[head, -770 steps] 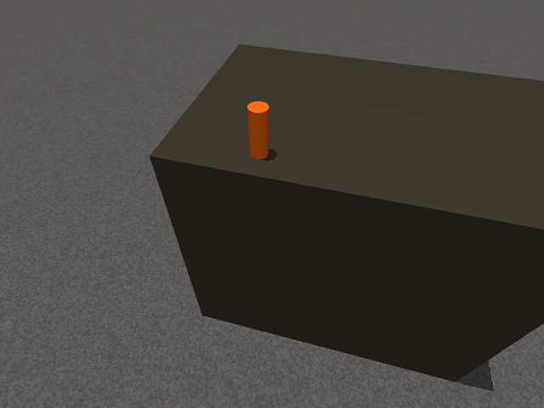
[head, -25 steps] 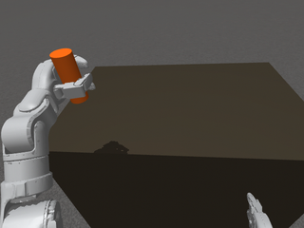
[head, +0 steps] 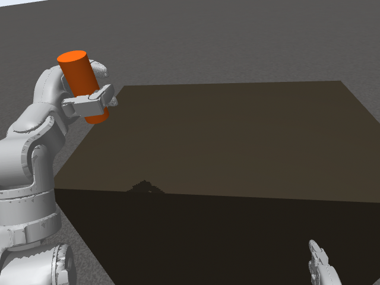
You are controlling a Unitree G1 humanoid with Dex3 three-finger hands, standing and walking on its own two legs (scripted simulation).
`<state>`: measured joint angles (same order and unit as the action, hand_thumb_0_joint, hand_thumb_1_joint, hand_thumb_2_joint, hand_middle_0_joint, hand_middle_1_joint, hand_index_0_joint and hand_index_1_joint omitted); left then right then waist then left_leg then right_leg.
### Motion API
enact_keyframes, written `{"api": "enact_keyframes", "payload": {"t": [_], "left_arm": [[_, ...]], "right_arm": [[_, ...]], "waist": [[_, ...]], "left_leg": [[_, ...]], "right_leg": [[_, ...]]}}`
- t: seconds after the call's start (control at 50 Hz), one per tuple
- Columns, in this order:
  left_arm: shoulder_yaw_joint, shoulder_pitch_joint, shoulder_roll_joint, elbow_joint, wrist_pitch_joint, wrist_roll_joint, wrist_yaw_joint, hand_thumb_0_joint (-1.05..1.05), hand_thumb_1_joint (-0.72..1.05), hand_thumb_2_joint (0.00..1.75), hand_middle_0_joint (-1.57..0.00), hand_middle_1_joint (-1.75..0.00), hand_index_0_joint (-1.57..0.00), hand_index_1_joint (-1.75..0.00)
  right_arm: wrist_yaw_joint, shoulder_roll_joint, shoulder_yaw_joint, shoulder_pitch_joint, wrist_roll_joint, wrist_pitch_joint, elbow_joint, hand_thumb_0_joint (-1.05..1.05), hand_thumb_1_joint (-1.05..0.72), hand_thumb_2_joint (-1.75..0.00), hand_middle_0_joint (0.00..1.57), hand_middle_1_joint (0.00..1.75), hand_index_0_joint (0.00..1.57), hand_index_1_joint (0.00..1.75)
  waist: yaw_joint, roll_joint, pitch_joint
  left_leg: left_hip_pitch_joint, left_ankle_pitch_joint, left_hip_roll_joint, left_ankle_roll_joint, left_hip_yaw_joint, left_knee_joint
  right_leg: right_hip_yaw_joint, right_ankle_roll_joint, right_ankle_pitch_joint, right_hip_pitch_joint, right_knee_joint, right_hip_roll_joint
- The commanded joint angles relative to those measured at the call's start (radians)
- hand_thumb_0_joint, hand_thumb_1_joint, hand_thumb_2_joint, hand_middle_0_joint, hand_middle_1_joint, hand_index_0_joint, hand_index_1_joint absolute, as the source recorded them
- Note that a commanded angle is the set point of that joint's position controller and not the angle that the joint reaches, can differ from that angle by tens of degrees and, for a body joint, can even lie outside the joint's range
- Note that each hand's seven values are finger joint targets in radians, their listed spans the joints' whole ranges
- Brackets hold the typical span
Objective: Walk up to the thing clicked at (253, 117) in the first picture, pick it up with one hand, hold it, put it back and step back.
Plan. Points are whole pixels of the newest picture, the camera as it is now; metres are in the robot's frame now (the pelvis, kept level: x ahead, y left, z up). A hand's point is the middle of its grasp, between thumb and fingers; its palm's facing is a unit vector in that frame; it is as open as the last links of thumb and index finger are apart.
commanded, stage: hold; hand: left
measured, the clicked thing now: (86, 89) +0.34 +0.17 +0.32
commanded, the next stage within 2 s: none
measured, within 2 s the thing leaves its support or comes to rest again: neither
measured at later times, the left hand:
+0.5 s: hand (95, 95) +0.33 +0.15 +0.32, palm faces +0.05 -1.00 -0.03, open 5.4 cm
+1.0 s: hand (94, 97) +0.32 +0.15 +0.31, palm faces +0.05 -1.00 -0.03, open 5.4 cm
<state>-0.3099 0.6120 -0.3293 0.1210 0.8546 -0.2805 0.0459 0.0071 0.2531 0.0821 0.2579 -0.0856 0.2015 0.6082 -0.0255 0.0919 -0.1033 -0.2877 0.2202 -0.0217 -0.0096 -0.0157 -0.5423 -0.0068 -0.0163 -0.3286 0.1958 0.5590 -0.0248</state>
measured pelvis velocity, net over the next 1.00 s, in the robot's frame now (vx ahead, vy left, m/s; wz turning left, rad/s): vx -0.01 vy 0.00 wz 0.00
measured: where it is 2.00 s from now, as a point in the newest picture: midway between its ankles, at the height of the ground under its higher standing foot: outside the picture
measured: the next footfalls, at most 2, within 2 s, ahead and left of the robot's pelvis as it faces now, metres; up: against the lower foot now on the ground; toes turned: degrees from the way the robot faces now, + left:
none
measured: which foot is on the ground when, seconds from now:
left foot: down 0.00-1.00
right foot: down 0.00-1.00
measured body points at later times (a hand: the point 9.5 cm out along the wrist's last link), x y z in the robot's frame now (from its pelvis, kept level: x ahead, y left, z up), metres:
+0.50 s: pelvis -0.01 +0.00 +0.00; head -0.06 -0.04 +0.44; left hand +0.32 +0.21 +0.32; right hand +0.17 -0.25 -0.07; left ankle +0.04 +0.13 -0.73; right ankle -0.02 -0.13 -0.73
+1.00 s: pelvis -0.01 +0.00 +0.00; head -0.06 -0.04 +0.44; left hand +0.31 +0.21 +0.32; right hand +0.17 -0.25 -0.07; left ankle +0.04 +0.13 -0.73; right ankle -0.02 -0.13 -0.73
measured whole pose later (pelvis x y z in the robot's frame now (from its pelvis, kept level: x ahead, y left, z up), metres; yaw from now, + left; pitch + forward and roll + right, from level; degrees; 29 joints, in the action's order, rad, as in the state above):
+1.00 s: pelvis -0.01 +0.00 +0.00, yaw +0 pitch -2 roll +0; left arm -0.31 0.61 -0.34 0.16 0.91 -0.29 0.04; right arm 0.02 0.25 0.08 0.26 -0.09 0.23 0.63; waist -0.03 0.09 -0.11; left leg -0.32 0.22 -0.02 -0.01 -0.02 -0.58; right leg 0.00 -0.01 -0.34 0.24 0.61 -0.02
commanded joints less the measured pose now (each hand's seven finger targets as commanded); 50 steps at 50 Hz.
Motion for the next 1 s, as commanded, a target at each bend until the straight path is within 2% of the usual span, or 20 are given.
{"api": "enact_keyframes", "payload": {"t": [0.0, 0.04, 0.08, 0.28, 0.36, 0.4, 0.46, 0.52, 0.56, 0.62, 0.68, 0.72, 0.74, 0.76, 0.78, 0.8, 0.82, 0.88, 0.96, 0.98], "left_arm": [[-0.07, 0.49, -0.221, 0.209, -0.053, -0.01, -0.004, 0.0, 0.57, 1.31, -1.32, -1.4, -1.33, -1.41], [-0.054, 0.501, -0.212, 0.22, -0.045, -0.008, -0.002, 0.0, 0.55, 1.31, -1.31, -1.4, -1.33, -1.4], [-0.079, 0.491, -0.224, 0.202, -0.034, -0.016, -0.006, 0.0, 0.56, 1.32, -1.33, -1.41, -1.34, -1.42], [-0.073, 0.483, -0.217, 0.183, 0.005, -0.015, -0.013, 0.0, 0.53, 1.32, -1.33, -1.42, -1.35, -1.43], [-0.058, 0.466, -0.192, 0.198, 0.002, -0.018, -0.012, 0.0, 0.56, 1.32, -1.33, -1.42, -1.34, -1.42], [-0.071, 0.49, -0.224, 0.24, -0.007, -0.017, -0.012, 0.0, 0.55, 1.32, -1.34, -1.42, -1.35, -1.42], [-0.062, 0.485, -0.204, 0.251, -0.01, -0.023, -0.009, 0.0, 0.54, 1.31, -1.32, -1.42, -1.34, -1.42], [-0.074, 0.475, -0.215, 0.261, -0.011, -0.022, -0.011, 0.0, 0.55, 1.32, -1.34, -1.42, -1.35, -1.42], [-0.104, 0.514, -0.255, 0.305, -0.018, -0.024, -0.016, 0.0, 0.54, 1.32, -1.34, -1.43, -1.36, -1.43], [-0.077, 0.482, -0.216, 0.239, -0.005, -0.022, -0.013, 0.0, 0.57, 1.34, -1.35, -1.44, -1.36, -1.44], [-0.083, 0.461, -0.228, 0.201, 0.001, -0.023, -0.006, 0.0, 0.56, 1.34, -1.34, -1.43, -1.36, -1.44], [-0.072, 0.458, -0.209, 0.185, 0.003, -0.022, 0.001, 0.0, 0.57, 1.35, -1.35, -1.45, -1.36, -1.45], [-0.083, 0.454, -0.227, 0.193, -0.001, -0.023, 0.003, 0.0, 0.58, 1.34, -1.35, -1.44, -1.37, -1.44], [-0.062, 0.451, -0.208, 0.188, 0.001, -0.021, 0.004, 0.0, 0.57, 1.33, -1.34, -1.43, -1.35, -1.43], [-0.061, 0.454, -0.206, 0.189, -0.003, -0.021, 0.006, 0.0, 0.55, 1.34, -1.36, -1.45, -1.37, -1.45], [-0.079, 0.478, -0.235, 0.24, -0.011, -0.021, 0.004, 0.0, 0.56, 1.34, -1.35, -1.44, -1.36, -1.44], [-0.085, 0.462, -0.236, 0.2, -0.009, -0.023, 0.002, 0.0, 0.57, 1.33, -1.34, -1.42, -1.35, -1.42], [-0.074, 0.488, -0.221, 0.207, -0.016, -0.021, 0.0, 0.0, 0.55, 1.33, -1.34, -1.43, -1.35, -1.43], [-0.088, 0.536, -0.258, 0.282, -0.037, -0.018, -0.01, 0.0, 0.57, 1.33, -1.35, -1.44, -1.36, -1.44], [-0.082, 0.51, -0.244, 0.229, -0.03, -0.017, -0.009, 0.0, 0.57, 1.33, -1.35, -1.43, -1.36, -1.43]], "right_arm": [[0.0, 0.107, 0.033, -0.147, -0.011, 0.059, -0.175, 0.0, 0.55, -0.05, 0.05, 0.05, 0.05, 0.05], [-0.001, 0.112, 0.035, -0.156, -0.012, 0.063, -0.181, 0.0, 0.55, -0.05, 0.05, 0.05, 0.05, 0.05], [0.0, 0.114, 0.037, -0.156, -0.012, 0.063, -0.179, 0.0, 0.54, -0.06, 0.05, 0.05, 0.05, 0.05], [-0.007, 0.108, 0.036, -0.157, -0.016, 0.067, -0.174, 0.0, 0.54, -0.06, 0.05, 0.05, 0.05, 0.05], [-0.012, 0.102, 0.033, -0.153, -0.019, 0.066, -0.167, 0.0, 0.54, -0.05, 0.05, 0.05, 0.05, 0.05], [-0.007, 0.11, 0.038, -0.153, -0.02, 0.069, -0.177, 0.0, 0.54, -0.06, 0.05, 0.05, 0.05, 0.05], [-0.004, 0.101, 0.03, -0.148, -0.018, 0.077, -0.16, 0.0, 0.55, -0.06, 0.05, 0.05, 0.05, 0.05], [0.002, 0.111, 0.039, -0.158, -0.016, 0.078, -0.175, 0.0, 0.54, -0.06, 0.05, 0.05, 0.05, 0.05], [0.004, 0.115, 0.043, -0.166, -0.014, 0.081, -0.163, 0.0, 0.54, -0.06, 0.05, 0.05, 0.05, 0.05], [0.006, 0.096, 0.022, -0.175, -0.011, 0.084, -0.149, 0.0, 0.54, -0.06, 0.05, 0.05, 0.05, 0.05], [0.011, 0.119, 0.042, -0.164, -0.014, 0.084, -0.158, 0.0, 0.54, -0.06, 0.05, 0.05, 0.05, 0.05], [0.009, 0.103, 0.024, -0.164, -0.013, 0.083, -0.148, 0.0, 0.55, -0.05, 0.05, 0.05, 0.05, 0.05], [0.012, 0.115, 0.038, -0.163, -0.015, 0.086, -0.158, 0.0, 0.55, -0.06, 0.05, 0.05, 0.05, 0.05], [0.01, 0.107, 0.028, -0.169, -0.016, 0.086, -0.161, 0.0, 0.55, -0.05, 0.05, 0.05, 0.05, 0.05], [0.011, 0.115, 0.036, -0.159, -0.015, 0.085, -0.173, 0.0, 0.54, -0.06, 0.05, 0.05, 0.05, 0.05], [0.009, 0.106, 0.028, -0.151, -0.017, 0.084, -0.153, 0.0, 0.55, -0.05, 0.05, 0.05, 0.05, 0.05], [0.009, 0.11, 0.032, -0.16, -0.019, 0.086, -0.169, 0.0, 0.55, -0.06, 0.05, 0.05, 0.05, 0.05], [0.014, 0.106, 0.035, -0.152, -0.016, 0.088, -0.159, 0.0, 0.54, -0.06, 0.05, 0.05, 0.05, 0.05], [0.015, 0.096, 0.025, -0.156, -0.017, 0.093, -0.139, 0.0, 0.54, -0.06, 0.05, 0.05, 0.05, 0.05], [0.018, 0.099, 0.029, -0.152, -0.017, 0.093, -0.143, 0.0, 0.54, -0.06, 0.05, 0.05, 0.05, 0.05]], "waist": [[-0.003, -0.08, -0.187], [-0.005, -0.08, -0.183], [-0.009, -0.097, -0.185], [-0.018, -0.106, -0.172], [-0.018, -0.103, -0.155], [-0.012, -0.098, -0.18], [-0.01, -0.067, -0.169], [-0.007, -0.085, -0.192], [-0.017, -0.072, -0.199], [-0.015, -0.077, -0.167], [-0.002, -0.122, -0.16], [-0.013, -0.101, -0.158], [-0.013, -0.111, -0.154], [-0.015, -0.109, -0.135], [-0.005, -0.122, -0.159], [-0.018, -0.096, -0.162], [-0.015, -0.109, -0.153], [-0.001, -0.085, -0.179], [-0.02, -0.039, -0.197], [-0.008, -0.056, -0.184]], "left_leg": [[0.194, -0.147, 0.027, 0.028, -0.005, 0.038], [0.189, -0.136, 0.026, 0.027, -0.003, 0.042], [0.187, -0.14, 0.027, 0.031, -0.003, 0.034], [0.166, -0.142, 0.029, 0.029, -0.003, 0.027], [0.158, -0.107, 0.024, 0.025, 0.0, 0.035], [0.172, -0.098, 0.028, 0.028, -0.002, 0.031], [0.176, -0.083, 0.025, 0.024, -0.001, 0.032], [0.178, -0.105, 0.024, 0.025, -0.002, 0.022], [0.172, -0.115, 0.03, 0.026, -0.006, 0.015], [0.152, -0.081, 0.031, 0.026, -0.008, 0.021], [0.153, -0.079, 0.032, 0.029, -0.01, 0.019], [0.151, -0.078, 0.031, 0.027, -0.008, 0.024], [0.151, -0.067, 0.028, 0.026, -0.004, 0.029], [0.138, -0.058, 0.03, 0.025, -0.006, 0.03], [0.149, -0.061, 0.03, 0.029, -0.005, 0.028], [0.147, -0.069, 0.034, 0.029, -0.007, 0.026], [0.144, -0.067, 0.035, 0.03, -0.01, 0.024], [0.171, -0.091, 0.028, 0.026, -0.006, 0.021], [0.175, -0.086, 0.025, 0.02, 0.001, 0.024], [0.173, -0.09, 0.025, 0.022, -0.002, 0.022]], "right_leg": [[-0.04, 0.009, 0.195, 0.097, -0.108, 0.029], [-0.04, 0.012, 0.179, 0.106, -0.106, 0.031], [-0.039, 0.007, 0.188, 0.095, -0.107, 0.028], [-0.04, 0.009, 0.182, 0.109, -0.095, 0.029], [-0.045, 0.012, 0.142, 0.122, -0.096, 0.033], [-0.041, 0.009, 0.138, 0.128, -0.098, 0.03], [-0.041, 0.013, 0.117, 0.142, -0.094, 0.032], [-0.039, 0.01, 0.14, 0.133, -0.09, 0.033], [-0.037, 0.008, 0.151, 0.124, -0.088, 0.028], [-0.035, 0.008, 0.12, 0.135, -0.095, 0.028], [-0.034, 0.002, 0.121, 0.146, -0.1, 0.029], [-0.036, 0.007, 0.117, 0.144, -0.097, 0.029], [-0.04, 0.007, 0.103, 0.149, -0.099, 0.033], [-0.04, 0.008, 0.093, 0.156, -0.1, 0.032], [-0.037, 0.006, 0.102, 0.148, -0.098, 0.03], [-0.036, 0.007, 0.107, 0.148, -0.099, 0.026], [-0.032, 0.004, 0.104, 0.148, -0.102, 0.024], [-0.035, 0.007, 0.13, 0.153, -0.088, 0.03], [-0.041, 0.014, 0.118, 0.149, -0.08, 0.03], [-0.039, 0.011, 0.125, 0.151, -0.082, 0.03]]}}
